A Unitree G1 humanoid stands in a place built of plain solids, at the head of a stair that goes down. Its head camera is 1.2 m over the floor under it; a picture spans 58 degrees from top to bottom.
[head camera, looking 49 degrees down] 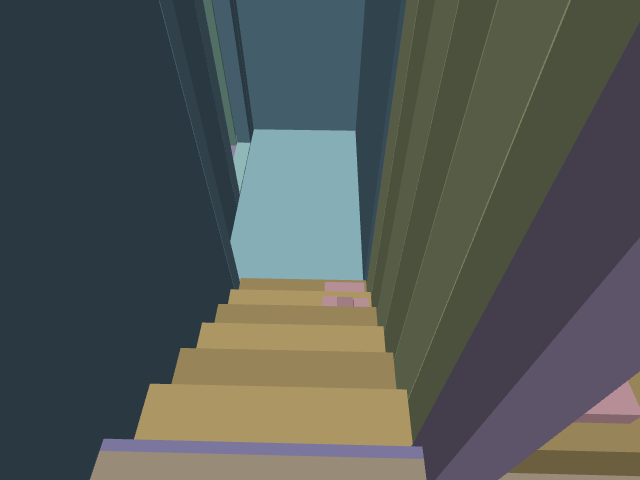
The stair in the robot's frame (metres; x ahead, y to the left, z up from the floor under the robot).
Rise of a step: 0.20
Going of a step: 0.23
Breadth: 0.85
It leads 1 degrees to the right of straight ahead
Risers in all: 7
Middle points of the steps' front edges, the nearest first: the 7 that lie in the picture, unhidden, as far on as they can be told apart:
0.34 0.14 0.00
0.57 0.14 -0.19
0.80 0.13 -0.39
1.03 0.13 -0.59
1.26 0.12 -0.78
1.49 0.12 -0.98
1.72 0.11 -1.18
